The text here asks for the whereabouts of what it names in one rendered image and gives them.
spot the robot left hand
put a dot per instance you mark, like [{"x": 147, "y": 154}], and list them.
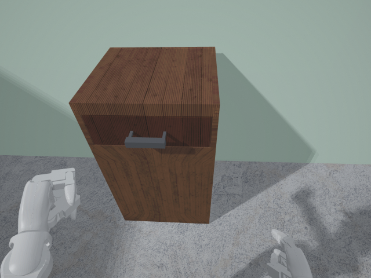
[{"x": 38, "y": 198}]

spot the cabinet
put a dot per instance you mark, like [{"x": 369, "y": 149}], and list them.
[{"x": 154, "y": 184}]

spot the robot left forearm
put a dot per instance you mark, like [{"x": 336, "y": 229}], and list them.
[{"x": 30, "y": 256}]

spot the drawer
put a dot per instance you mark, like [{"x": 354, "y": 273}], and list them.
[{"x": 184, "y": 131}]

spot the robot right hand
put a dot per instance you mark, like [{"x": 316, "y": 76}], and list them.
[{"x": 293, "y": 264}]

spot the handle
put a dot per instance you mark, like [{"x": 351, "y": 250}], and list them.
[{"x": 145, "y": 142}]

